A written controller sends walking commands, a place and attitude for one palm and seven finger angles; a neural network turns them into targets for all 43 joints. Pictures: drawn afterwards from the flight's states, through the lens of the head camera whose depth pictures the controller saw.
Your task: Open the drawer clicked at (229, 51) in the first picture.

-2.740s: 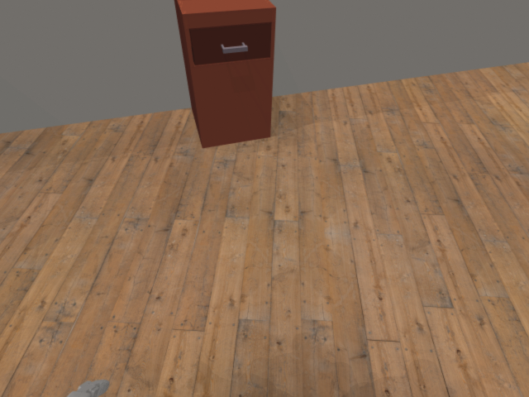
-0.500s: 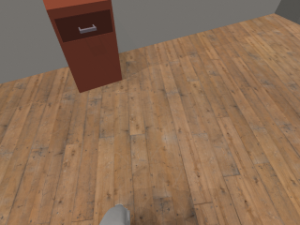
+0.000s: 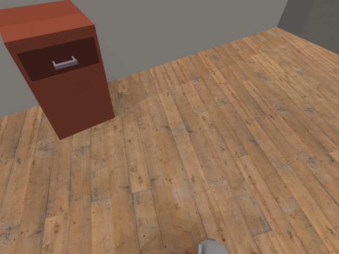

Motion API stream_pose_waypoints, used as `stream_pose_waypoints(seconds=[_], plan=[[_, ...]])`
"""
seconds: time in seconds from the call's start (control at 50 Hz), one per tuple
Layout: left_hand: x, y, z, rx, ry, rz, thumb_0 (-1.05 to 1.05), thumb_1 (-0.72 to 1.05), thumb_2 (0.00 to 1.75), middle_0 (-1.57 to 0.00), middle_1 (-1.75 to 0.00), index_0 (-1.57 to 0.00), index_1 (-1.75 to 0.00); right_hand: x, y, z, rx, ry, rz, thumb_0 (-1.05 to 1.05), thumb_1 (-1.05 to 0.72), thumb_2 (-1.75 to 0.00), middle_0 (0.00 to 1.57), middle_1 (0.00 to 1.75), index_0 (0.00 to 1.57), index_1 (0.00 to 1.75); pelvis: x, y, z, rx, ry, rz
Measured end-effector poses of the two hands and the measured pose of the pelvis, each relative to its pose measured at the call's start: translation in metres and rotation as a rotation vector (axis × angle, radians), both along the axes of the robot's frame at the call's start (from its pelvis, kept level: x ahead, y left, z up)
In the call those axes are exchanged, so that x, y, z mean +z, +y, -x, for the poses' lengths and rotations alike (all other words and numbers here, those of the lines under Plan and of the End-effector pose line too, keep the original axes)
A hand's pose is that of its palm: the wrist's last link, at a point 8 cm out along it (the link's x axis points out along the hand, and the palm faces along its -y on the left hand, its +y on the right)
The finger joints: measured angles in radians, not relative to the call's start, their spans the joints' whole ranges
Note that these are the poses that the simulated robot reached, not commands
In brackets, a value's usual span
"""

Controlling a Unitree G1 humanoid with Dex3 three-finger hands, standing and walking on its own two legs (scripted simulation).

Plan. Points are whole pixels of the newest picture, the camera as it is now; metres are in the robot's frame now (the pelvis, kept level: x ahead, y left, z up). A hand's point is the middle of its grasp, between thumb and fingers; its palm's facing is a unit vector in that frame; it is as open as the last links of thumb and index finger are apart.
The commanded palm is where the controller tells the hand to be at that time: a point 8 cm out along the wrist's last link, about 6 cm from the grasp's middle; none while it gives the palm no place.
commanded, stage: walk to a spot facing it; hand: left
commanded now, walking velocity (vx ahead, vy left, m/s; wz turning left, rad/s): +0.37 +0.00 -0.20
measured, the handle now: (64, 62) +1.06 +0.63 -0.17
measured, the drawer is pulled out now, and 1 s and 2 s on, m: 0.00 0.00 0.00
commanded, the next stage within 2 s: turn to face it in 0.90 s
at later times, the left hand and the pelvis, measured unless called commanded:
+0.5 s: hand (123, 212) +0.27 +0.15 -0.18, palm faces +0.00 -0.98 -0.21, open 7.2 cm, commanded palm none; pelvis +0.24 -0.04 +0.00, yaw -2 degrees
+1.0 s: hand (130, 141) +0.54 +0.17 -0.17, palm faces -0.09 -0.98 -0.17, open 7.4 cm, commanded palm none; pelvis +0.46 +0.00 +0.00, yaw -9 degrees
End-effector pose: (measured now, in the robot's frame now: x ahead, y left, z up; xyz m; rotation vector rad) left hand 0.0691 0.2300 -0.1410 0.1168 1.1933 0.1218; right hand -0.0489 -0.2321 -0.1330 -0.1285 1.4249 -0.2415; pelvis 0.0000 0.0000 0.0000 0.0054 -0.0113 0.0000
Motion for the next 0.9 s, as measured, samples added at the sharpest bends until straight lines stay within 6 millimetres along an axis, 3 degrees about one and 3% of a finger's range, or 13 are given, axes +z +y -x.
stream_pose_waypoints(seconds=[0.16, 0.22, 0.26, 0.32, 0.44, 0.5, 0.56, 0.66, 0.7, 0.74, 0.8, 0.9], plan=[[-0.006, -0.038, -0.132, -0.138, -0.020, 0.003, 0.01, 0.91, 0.90, -0.19, -0.30, -0.20, -0.30, -0.009, 0.019, 0.002, -0.137, 0.187, -0.083, 0.01, -0.92, -0.90, 0.20, 0.30, 0.20, 0.30, -0.012, -0.019, -0.083, -0.048, 0.010, 0.002], [-0.014, -0.057, -0.178, -0.161, -0.064, -0.001, 0.01, 0.91, 0.90, -0.19, -0.30, -0.20, -0.30, -0.017, 0.018, -0.012, -0.166, 0.260, -0.120, 0.01, -0.91, -0.90, 0.20, 0.30, 0.20, 0.30, -0.024, -0.035, -0.119, -0.056, 0.009, 0.009], [-0.016, -0.065, -0.195, -0.142, -0.089, 0.002, 0.00, 0.91, 0.90, -0.19, -0.30, -0.20, -0.30, -0.020, 0.012, -0.034, -0.166, 0.274, -0.135, 0.01, -0.91, -0.90, 0.20, 0.30, 0.20, 0.30, -0.026, -0.043, -0.138, -0.054, 0.003, 0.013], [-0.013, -0.068, -0.199, -0.093, -0.065, 0.004, 0.00, 0.91, 0.90, -0.19, -0.30, -0.20, -0.30, -0.021, -0.005, -0.093, -0.134, 0.205, -0.120, 0.01, -0.91, -0.90, 0.20, 0.30, 0.20, 0.30, -0.018, -0.049, -0.165, -0.051, -0.009, 0.017], [-0.002, -0.041, -0.197, -0.029, 0.039, -0.065, -0.02, 0.95, 0.90, -0.20, -0.30, -0.21, -0.30, -0.015, -0.036, -0.250, -0.039, -0.073, -0.056, 0.01, -0.91, -0.90, 0.20, 0.30, 0.20, 0.30, -0.005, -0.048, -0.216, -0.043, 0.002, 0.030], [-0.005, -0.033, -0.193, -0.008, 0.114, -0.054, -0.02, 0.94, 0.90, -0.20, -0.30, -0.20, -0.30, -0.007, -0.048, -0.317, 0.004, -0.166, -0.011, 0.02, -0.94, -0.90, 0.20, 0.30, 0.20, 0.30, -0.004, -0.042, -0.244, -0.037, 0.007, 0.037], [-0.013, -0.027, -0.193, 0.028, 0.173, -0.025, -0.01, 0.93, 0.90, -0.19, -0.30, -0.20, -0.30, 0.000, -0.048, -0.377, 0.065, -0.227, 0.015, 0.02, -0.95, -0.90, 0.20, 0.30, 0.19, 0.30, -0.007, -0.032, -0.274, -0.027, 0.006, 0.047], [-0.037, -0.014, -0.203, 0.075, 0.278, 0.029, 0.00, 0.92, 0.90, -0.19, -0.30, -0.20, -0.30, 0.001, -0.028, -0.463, 0.141, -0.305, 0.056, 0.01, -0.93, -0.90, 0.20, 0.30, 0.19, 0.30, -0.023, -0.008, -0.328, -0.030, -0.006, 0.042], [-0.037, -0.008, -0.219, 0.061, 0.308, 0.038, 0.00, 0.91, 0.90, -0.19, -0.30, -0.20, -0.30, 0.002, -0.018, -0.480, 0.135, -0.328, 0.058, 0.01, -0.93, -0.90, 0.20, 0.30, 0.20, 0.30, -0.022, 0.000, -0.344, -0.045, -0.018, 0.036], [-0.032, -0.003, -0.244, 0.042, 0.300, 0.037, 0.01, 0.91, 0.90, -0.19, -0.30, -0.20, -0.30, 0.004, -0.008, -0.484, 0.108, -0.320, 0.049, 0.01, -0.92, -0.90, 0.20, 0.30, 0.20, 0.30, -0.017, 0.004, -0.360, -0.057, -0.026, 0.033], [-0.022, 0.004, -0.295, 0.015, 0.242, 0.026, 0.01, 0.91, 0.90, -0.19, -0.30, -0.20, -0.30, 0.005, 0.004, -0.478, 0.052, -0.264, 0.031, 0.00, -0.93, -0.90, 0.20, 0.30, 0.20, 0.30, -0.007, 0.008, -0.383, -0.073, -0.031, 0.026], [-0.009, 0.005, -0.382, -0.034, 0.142, 0.005, 0.01, 0.91, 0.90, -0.19, -0.30, -0.20, -0.30, 0.002, 0.009, -0.457, -0.042, -0.135, 0.010, 0.00, -0.95, -0.90, 0.20, 0.30, 0.20, 0.30, 0.001, 0.007, -0.422, -0.115, -0.024, 0.011]])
